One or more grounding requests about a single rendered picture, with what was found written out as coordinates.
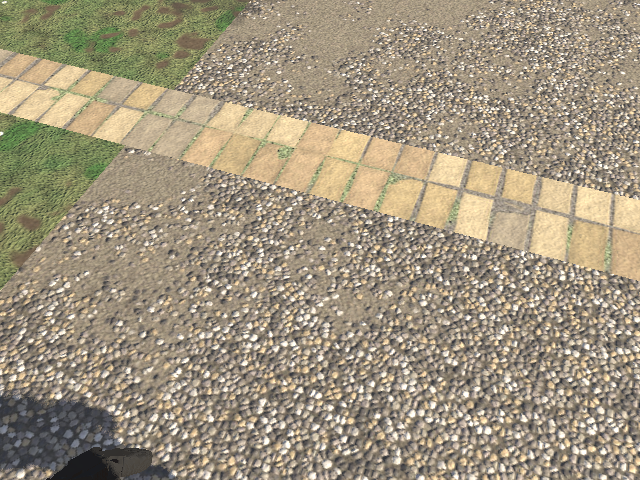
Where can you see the robot left hand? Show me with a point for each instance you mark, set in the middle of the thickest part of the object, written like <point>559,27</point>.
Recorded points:
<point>96,464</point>

